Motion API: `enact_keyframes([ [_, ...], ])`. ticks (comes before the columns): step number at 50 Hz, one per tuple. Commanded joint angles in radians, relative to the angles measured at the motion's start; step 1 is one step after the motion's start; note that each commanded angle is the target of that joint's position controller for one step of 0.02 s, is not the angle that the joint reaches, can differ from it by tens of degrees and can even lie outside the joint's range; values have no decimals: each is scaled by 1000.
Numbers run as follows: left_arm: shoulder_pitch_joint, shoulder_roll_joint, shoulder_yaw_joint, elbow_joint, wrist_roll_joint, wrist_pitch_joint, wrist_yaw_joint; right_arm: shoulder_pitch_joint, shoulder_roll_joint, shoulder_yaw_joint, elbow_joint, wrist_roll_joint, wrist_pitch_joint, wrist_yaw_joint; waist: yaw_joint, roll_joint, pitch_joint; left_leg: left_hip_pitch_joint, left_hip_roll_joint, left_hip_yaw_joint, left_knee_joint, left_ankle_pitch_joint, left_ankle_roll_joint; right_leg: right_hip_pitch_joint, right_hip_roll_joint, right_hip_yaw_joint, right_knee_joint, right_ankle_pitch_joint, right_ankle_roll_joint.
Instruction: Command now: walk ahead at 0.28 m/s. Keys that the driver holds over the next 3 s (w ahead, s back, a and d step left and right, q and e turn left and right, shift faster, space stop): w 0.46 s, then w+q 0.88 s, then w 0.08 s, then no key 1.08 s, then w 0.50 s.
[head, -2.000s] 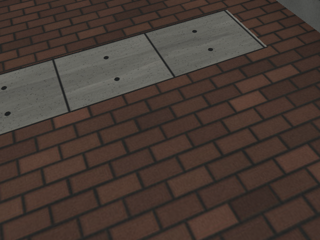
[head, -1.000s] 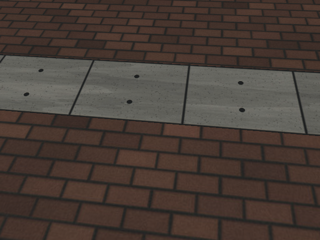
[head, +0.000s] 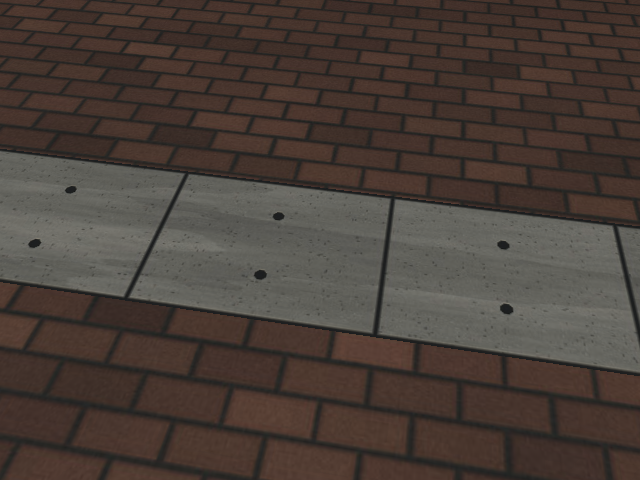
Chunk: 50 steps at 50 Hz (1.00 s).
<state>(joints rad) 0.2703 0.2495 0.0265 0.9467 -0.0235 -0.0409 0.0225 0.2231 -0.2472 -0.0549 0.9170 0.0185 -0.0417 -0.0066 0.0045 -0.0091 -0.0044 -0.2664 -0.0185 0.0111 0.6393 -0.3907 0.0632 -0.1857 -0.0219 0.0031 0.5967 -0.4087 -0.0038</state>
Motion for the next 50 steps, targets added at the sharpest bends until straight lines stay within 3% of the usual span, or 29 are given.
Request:
enact_keyframes([
  [1,4,184,47,-35,-9,-32,-2,-54,-67,-15,-58,8,-60,17,-15,-145,126,-143,12,9,-38,12,38,-3,-266,377,-275,-30,-209],
  [2,-53,169,45,-56,-9,-33,-5,23,-82,-23,-23,11,-64,21,-59,-122,97,-26,14,-4,-101,47,51,-49,-222,298,-216,74,-175],
  [3,-130,141,36,-95,-7,-40,-9,128,-134,-42,23,13,-69,22,-101,-14,70,151,59,-117,-186,122,84,-167,-107,146,-48,224,-107],
  [4,-174,105,28,-135,5,-59,-10,267,-238,-77,71,16,-67,24,-140,221,13,405,203,-405,-295,241,164,-387,40,-35,300,276,-17],
  [5,-168,109,30,-139,10,-74,-9,311,-208,-62,71,-1,-68,31,-150,275,-13,535,352,-633,-364,421,244,-599,70,24,528,-119,4],
  [6,-154,126,36,-135,-15,-78,-17,264,-147,-39,62,-14,-71,33,-107,145,22,531,373,-588,-337,456,243,-682,17,88,637,-150,-24],
  [7,-149,111,33,-129,-29,-77,-25,228,-119,-29,48,-16,-72,32,-84,92,37,523,352,-500,-338,464,226,-727,-18,89,672,-87,-45],
  [8,-166,102,32,-135,-27,-76,-31,205,-109,-20,47,-10,-69,32,-70,52,70,500,333,-420,-361,480,199,-763,-56,69,641,-12,-55],
  [11,-195,69,30,-151,0,-65,-51,195,-79,-1,52,-10,-46,20,-51,82,76,390,249,-247,-438,555,140,-658,-93,5,478,154,-29],
  [15,-349,15,4,-215,6,-59,-58,184,-138,-6,47,-15,-41,-12,-73,82,118,183,172,-103,-530,505,119,-432,-27,-73,92,376,15],
  [18,-395,59,13,-242,-7,-53,-58,232,-161,-15,75,1,-49,-15,-69,113,137,220,223,-107,-561,475,115,-364,-10,-49,-37,452,-8],
  [20,-381,94,26,-247,-7,-54,-61,220,-160,-20,80,4,-47,-14,-36,110,120,301,254,-94,-509,600,93,-338,-5,-30,-79,443,-44],
  [22,-265,138,50,-219,-4,-52,-58,196,-179,-29,74,-6,-34,-13,36,133,19,361,258,-69,-347,919,67,-189,36,-52,-60,380,-85],
  [23,-118,168,72,-172,-5,-47,-52,186,-168,-27,70,-13,-22,-13,108,128,-67,329,223,-40,-169,1017,46,-11,63,-73,-59,358,-113],
  [24,50,204,88,-133,0,-42,-42,185,-143,-15,54,-21,-17,-11,177,94,-167,134,185,-39,82,851,21,275,-31,28,-34,330,-157],
  [25,161,294,107,-108,26,-42,-41,325,2,26,42,-18,-30,0,118,-168,-348,-248,9,-16,516,267,-41,642,-322,508,-112,71,-318],
  [26,153,208,82,-104,22,-44,-46,301,-37,20,62,4,-54,8,134,-194,-384,-355,-32,-168,680,-166,-24,603,-385,776,-313,-94,-331],
  [27,50,165,66,-112,15,-52,-46,186,-135,-11,18,38,-66,10,113,-147,-174,-443,25,-165,734,-111,-4,427,-355,631,-352,-135,-267],
  [28,-42,136,56,-126,14,-59,-45,122,-148,-14,-3,42,-69,3,74,-87,-71,-423,84,-133,695,-12,7,256,-325,483,-382,-53,-232],
  [29,-101,104,48,-125,21,-68,-50,102,-135,-19,-5,27,-62,-7,37,-48,-12,-376,122,-120,637,52,4,117,-285,363,-415,51,-206],
  [30,-138,81,43,-122,32,-77,-53,135,-112,-24,6,17,-45,-13,-5,-75,1,-302,155,-129,589,97,4,30,-245,259,-443,116,-180],
  [32,-149,70,44,-103,35,-85,-56,175,-62,-21,19,16,-14,-15,-35,-86,15,-241,169,-123,557,115,-5,-63,-220,154,-489,167,-178],
  [35,-120,112,56,-76,41,-92,-42,97,-74,-30,-23,9,9,-22,-37,-58,62,-350,176,-143,480,219,-27,-70,-228,63,-534,219,-195],
  [38,-77,129,60,-61,44,-88,-22,25,-78,-35,-50,2,-3,-10,-19,-32,67,-430,162,-150,335,386,-41,6,-220,-19,-532,302,-186],
  [41,-48,150,62,-58,37,-80,-8,-77,-59,-25,-84,-1,-14,12,17,-14,84,-419,152,-75,168,489,-46,52,-210,-106,-536,350,-166],
  [46,60,174,72,-29,20,-43,-3,-236,-37,-5,-174,2,-16,47,80,3,129,-497,137,-4,13,413,-21,259,-263,-168,-468,449,-161],
  [48,60,190,79,-33,12,-25,-4,-247,-50,-7,-206,5,-15,63,65,-18,118,-470,111,35,-15,314,5,315,-280,-191,-397,610,-146],
  [50,30,220,88,-51,8,-11,2,-181,-92,-27,-215,8,-10,69,8,-66,43,-319,38,100,-13,211,43,331,-278,-223,-239,988,-122],
])
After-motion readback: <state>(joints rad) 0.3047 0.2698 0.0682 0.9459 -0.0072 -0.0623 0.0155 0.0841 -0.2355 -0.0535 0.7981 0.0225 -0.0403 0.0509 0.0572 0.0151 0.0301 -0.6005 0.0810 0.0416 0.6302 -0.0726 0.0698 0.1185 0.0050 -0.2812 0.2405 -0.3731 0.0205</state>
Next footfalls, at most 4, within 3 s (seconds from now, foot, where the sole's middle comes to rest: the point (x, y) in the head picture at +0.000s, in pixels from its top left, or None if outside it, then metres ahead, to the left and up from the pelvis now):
0.48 right None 0.39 -0.12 -0.76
1.04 left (260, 428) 0.65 0.16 -0.76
1.52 right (294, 297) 1.01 0.10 -0.76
1.88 left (205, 340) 0.87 0.31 -0.76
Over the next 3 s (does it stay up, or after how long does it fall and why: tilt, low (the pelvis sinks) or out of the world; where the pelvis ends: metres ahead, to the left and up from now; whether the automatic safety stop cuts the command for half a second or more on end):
stays up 1.00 0.27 0.02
